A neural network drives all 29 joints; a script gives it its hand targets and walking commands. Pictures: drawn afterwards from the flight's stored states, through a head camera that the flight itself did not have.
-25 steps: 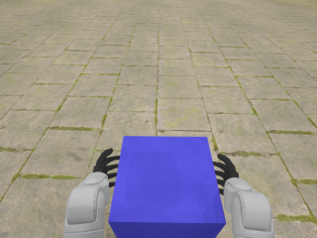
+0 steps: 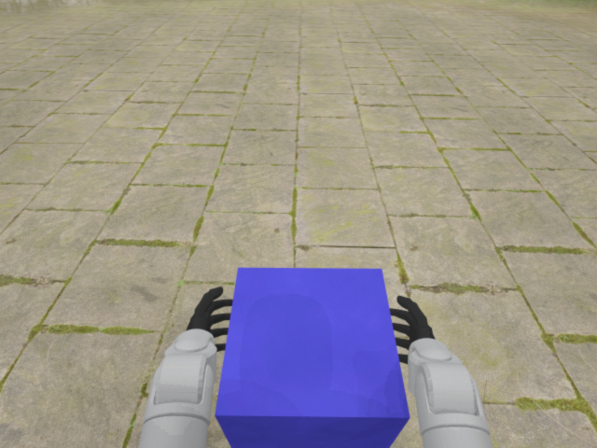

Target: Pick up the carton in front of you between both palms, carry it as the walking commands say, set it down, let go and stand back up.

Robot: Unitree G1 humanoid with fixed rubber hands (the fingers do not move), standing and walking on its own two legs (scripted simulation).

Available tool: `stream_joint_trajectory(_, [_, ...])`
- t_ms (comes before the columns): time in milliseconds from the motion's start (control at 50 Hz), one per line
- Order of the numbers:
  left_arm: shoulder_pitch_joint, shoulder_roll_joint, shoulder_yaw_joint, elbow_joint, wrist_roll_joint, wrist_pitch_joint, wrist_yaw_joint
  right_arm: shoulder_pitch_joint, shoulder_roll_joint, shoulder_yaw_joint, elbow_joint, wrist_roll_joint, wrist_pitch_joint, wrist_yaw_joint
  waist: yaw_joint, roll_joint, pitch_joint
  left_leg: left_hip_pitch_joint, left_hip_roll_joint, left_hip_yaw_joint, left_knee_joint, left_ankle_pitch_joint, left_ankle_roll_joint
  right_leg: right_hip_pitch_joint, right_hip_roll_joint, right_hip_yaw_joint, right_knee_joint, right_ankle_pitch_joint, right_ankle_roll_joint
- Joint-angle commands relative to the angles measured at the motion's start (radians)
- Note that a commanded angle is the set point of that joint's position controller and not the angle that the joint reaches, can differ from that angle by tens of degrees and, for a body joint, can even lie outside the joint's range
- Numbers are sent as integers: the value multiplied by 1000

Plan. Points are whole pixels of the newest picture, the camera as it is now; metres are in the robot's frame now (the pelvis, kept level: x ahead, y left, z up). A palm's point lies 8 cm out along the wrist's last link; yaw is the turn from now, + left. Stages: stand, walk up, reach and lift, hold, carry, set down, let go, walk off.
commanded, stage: carry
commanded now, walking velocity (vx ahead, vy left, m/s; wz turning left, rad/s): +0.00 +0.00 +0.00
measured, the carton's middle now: (308, 371) +0.29 +0.00 -0.05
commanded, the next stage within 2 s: hold in 0.38 s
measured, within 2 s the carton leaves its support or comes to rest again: neither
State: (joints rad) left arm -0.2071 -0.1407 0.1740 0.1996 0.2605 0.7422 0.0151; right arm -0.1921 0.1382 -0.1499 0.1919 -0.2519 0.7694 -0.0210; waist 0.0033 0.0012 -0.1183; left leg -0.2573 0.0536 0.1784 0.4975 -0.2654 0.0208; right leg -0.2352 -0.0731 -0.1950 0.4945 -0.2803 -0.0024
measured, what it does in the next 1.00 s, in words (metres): shifts its weight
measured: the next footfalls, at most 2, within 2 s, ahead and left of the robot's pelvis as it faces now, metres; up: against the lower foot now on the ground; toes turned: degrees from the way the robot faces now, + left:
none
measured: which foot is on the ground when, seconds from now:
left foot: down 0.00-1.00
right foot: down 0.00-1.00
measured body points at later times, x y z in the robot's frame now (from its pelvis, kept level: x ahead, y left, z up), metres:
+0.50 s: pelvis -0.02 +0.00 +0.01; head -0.04 +0.00 +0.46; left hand +0.27 +0.15 +0.03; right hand +0.27 -0.15 +0.03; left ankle +0.00 +0.10 -0.74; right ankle -0.01 -0.12 -0.74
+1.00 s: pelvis -0.06 -0.01 +0.00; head -0.13 -0.01 +0.45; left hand +0.24 +0.14 +0.05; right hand +0.23 -0.16 +0.04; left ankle +0.00 +0.10 -0.74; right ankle -0.01 -0.12 -0.74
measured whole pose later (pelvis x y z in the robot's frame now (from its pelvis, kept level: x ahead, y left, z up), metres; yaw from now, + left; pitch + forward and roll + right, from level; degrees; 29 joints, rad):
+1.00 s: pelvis -0.06 -0.01 +0.00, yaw -1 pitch -11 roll +0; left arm -0.29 -0.16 0.26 0.29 0.31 0.72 -0.03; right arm -0.28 0.16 -0.24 0.30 -0.30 0.73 0.01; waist 0.01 0.00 0.05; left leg -0.08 -0.01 0.02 0.45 -0.18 0.02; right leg -0.06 0.01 -0.03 0.45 -0.19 -0.02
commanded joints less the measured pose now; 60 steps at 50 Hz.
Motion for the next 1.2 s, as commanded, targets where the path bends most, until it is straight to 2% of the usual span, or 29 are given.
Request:
stream_joint_trajectory(0, [-440,-870,-471,7,-216,-91,-222,-508,867,465,-50,223,-124,214,-2,0,-180,57,115,-117,-82,184,3,44,-104,111,-81,152,-9])
stream_joint_trajectory(80, [-446,-915,-500,6,-229,-107,-230,-520,913,498,-54,240,-142,222,-3,1,-210,66,114,-117,-77,196,4,54,-103,110,-74,163,-10])
stream_joint_trajectory(160, [-407,-924,-554,-53,-263,-69,-227,-485,922,554,-113,277,-103,221,-4,2,-228,71,116,-116,-68,231,5,60,-104,108,-64,189,-9])
stream_joint_trajectory(240, [-377,-894,-543,-64,-256,-39,-223,-453,893,543,-118,271,-74,218,-3,4,-218,61,117,-113,-63,238,3,55,-104,109,-60,201,-9])
stream_joint_trajectory(360, [-404,-897,-557,-82,-269,-43,-223,-475,892,551,-137,278,-77,217,-3,3,-201,51,118,-115,-69,212,2,41,-104,112,-67,185,-9])
stream_joint_trajectory(380, [-299,-912,-532,-97,-259,-36,-229,-368,918,524,-141,262,-73,221,4,-4,-99,224,-127,-258,-101,493,15,172,159,258,-117,463,-33])
stream_joint_trajectory(400, [-316,-911,-530,-131,-252,-52,-221,-401,884,531,-191,261,-87,217,6,9,-178,267,-115,-282,-102,554,8,219,144,291,-105,529,-46])
stream_joint_trajectory(420, [-293,-872,-513,-136,-242,-50,-219,-368,866,508,-181,248,-87,208,-7,-28,-159,313,-110,-286,-99,558,6,197,141,294,-127,502,-40])
stream_joint_trajectory(440, [-292,-865,-499,-115,-227,-51,-210,-400,849,518,-183,245,-87,212,16,20,-148,348,-119,-273,-126,456,0,171,132,294,-128,448,-25])
stream_joint_trajectory(460, [-320,-860,-503,-115,-225,-52,-212,-391,852,506,-167,237,-89,212,4,11,-117,320,-121,-274,-128,449,-2,170,147,287,-127,422,-21])
stream_joint_trajectory(520, [-344,-865,-520,-110,-235,-61,-211,-405,858,502,-148,239,-100,204,-5,5,-127,338,-125,-274,-129,442,-7,191,152,292,-144,386,-22])
stream_joint_trajectory(600, [-365,-864,-498,-85,-222,-57,-218,-419,858,470,-120,218,-99,206,-9,2,-80,314,-119,-273,-143,314,-1,173,144,288,-161,266,-31])
stream_joint_trajectory(780, [-444,-916,-452,4,-206,-48,-253,-520,907,441,-42,218,-92,246,1,-5,-6,259,-111,-262,-159,56,11,117,124,285,-183,29,-41])
stream_joint_trajectory(840, [-475,-931,-442,27,-208,-49,-270,-545,926,429,-12,216,-94,260,-1,-20,-4,239,-106,-262,-158,-11,13,123,116,287,-187,-34,-47])
stream_joint_trajectory(960, [-561,-964,-428,93,-212,-56,-302,-627,962,405,52,214,-99,287,-4,-8,6,175,-93,-279,-161,-133,18,133,108,292,-172,-129,-51])
stream_joint_trajectory(1000, [-611,-967,-397,131,-200,-62,-303,-692,968,391,90,213,-103,298,13,3,17,153,-88,-287,-162,-171,22,127,107,293,-160,-162,-49])
stream_joint_trajectory(1100, [-760,-968,-251,319,-135,-101,-296,-843,947,251,285,145,-146,308,25,7,67,111,-84,-301,-136,-238,23,79,99,304,-121,-233,-50])
stream_joint_trajectory(1180, [-852,-906,-85,443,-45,-142,-258,-910,860,66,438,33,-196,271,13,3,111,107,-97,-291,-77,-224,14,-23,103,302,-91,-255,-59])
